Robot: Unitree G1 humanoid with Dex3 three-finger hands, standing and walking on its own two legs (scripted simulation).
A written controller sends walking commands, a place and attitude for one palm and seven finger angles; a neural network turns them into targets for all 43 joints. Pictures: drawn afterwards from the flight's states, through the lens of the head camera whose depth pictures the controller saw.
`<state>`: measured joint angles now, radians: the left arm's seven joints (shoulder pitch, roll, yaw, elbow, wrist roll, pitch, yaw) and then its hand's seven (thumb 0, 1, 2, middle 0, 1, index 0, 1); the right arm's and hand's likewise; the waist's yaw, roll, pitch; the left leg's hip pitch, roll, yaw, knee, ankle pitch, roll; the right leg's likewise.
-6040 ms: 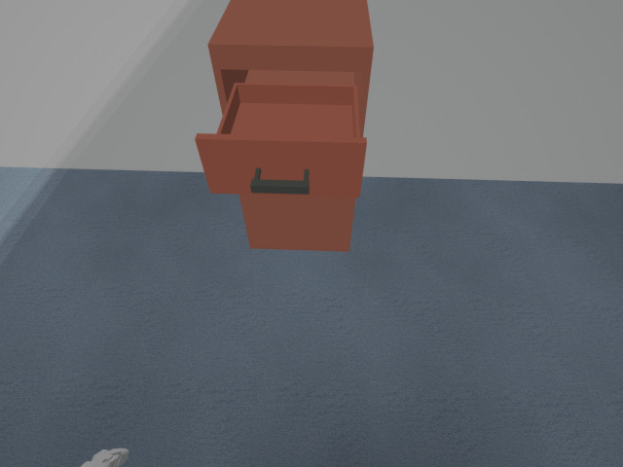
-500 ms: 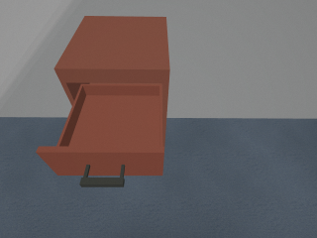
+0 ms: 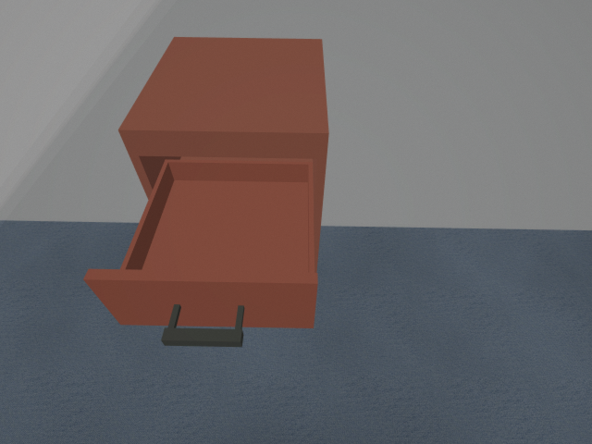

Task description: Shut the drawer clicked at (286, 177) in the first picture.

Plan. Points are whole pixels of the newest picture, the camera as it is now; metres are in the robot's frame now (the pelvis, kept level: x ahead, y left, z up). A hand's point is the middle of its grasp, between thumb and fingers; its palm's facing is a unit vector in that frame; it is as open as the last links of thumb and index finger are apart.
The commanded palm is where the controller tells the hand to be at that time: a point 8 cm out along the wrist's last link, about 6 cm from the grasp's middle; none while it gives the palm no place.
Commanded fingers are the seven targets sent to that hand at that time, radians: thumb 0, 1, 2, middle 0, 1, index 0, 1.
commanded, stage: raise the hand and make a fist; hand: left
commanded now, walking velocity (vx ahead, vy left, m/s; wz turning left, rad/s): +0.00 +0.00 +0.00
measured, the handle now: (205, 324) +0.31 +0.17 -0.09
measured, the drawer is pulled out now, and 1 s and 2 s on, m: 0.30 0.30 0.30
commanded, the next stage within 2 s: bring the fist close to the handle in 1.80 s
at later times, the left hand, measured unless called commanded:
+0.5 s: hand out of the picture +0.13 +0.14 -0.03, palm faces +0.11 -0.99 -0.04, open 5.0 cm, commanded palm +0.10 +0.19 -0.03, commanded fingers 0.00 0.90 0.90 -0.82 -0.97 -0.82 -0.97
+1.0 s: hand (198, 436) +0.14 +0.13 -0.01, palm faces +0.02 -1.00 +0.01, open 3.1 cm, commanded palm +0.10 +0.18 +0.00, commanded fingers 0.00 0.90 0.90 -1.32 -1.51 -1.32 -1.51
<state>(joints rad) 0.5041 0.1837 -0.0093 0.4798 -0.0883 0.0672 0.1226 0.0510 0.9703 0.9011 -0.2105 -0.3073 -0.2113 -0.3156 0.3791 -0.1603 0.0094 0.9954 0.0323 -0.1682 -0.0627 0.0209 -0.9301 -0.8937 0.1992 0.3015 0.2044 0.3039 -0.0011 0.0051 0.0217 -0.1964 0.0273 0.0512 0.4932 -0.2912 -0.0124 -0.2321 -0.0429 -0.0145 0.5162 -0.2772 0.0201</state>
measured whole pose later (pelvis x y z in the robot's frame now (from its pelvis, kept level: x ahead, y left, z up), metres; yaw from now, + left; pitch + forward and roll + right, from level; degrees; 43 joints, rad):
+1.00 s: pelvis -0.02 +0.00 -0.09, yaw +2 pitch +14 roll -1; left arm 0.73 0.14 -0.07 -0.35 -0.14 -0.40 -0.10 0.02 0.90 0.90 -1.12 -1.30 -1.12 -1.31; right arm 0.24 -0.23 -0.05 0.45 0.02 -0.17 -0.03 0.01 -0.91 -0.89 0.20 0.30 0.20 0.30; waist -0.01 0.03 -0.14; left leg -0.85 0.04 -0.02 1.17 -0.56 -0.01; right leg -0.84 -0.05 -0.06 1.13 -0.53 0.02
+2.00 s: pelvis -0.02 +0.00 -0.08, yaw +3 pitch +12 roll -1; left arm 0.84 0.13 -0.14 -0.47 -0.10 -0.35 -0.06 0.02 0.90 0.90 -1.39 -1.60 -1.40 -1.60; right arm 0.25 -0.20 0.00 0.35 0.02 -0.09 -0.01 0.01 -0.91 -0.89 0.20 0.30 0.20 0.30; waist 0.01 0.05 -0.16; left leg -0.80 0.03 -0.03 1.15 -0.56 -0.02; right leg -0.79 -0.05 -0.06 1.12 -0.54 0.02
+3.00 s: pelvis -0.03 +0.00 -0.13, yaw +2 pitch +22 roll -2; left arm 0.37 0.13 -0.09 -0.10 -0.08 -0.41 -0.01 0.02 0.90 0.90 -1.39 -1.60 -1.39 -1.60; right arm 0.19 -0.21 0.01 0.43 -0.01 -0.08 0.01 0.01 -0.91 -0.89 0.20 0.30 0.20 0.30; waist -0.02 0.02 -0.18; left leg -1.13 0.03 -0.04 1.37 -0.62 -0.02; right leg -1.11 -0.05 -0.06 1.33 -0.60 0.01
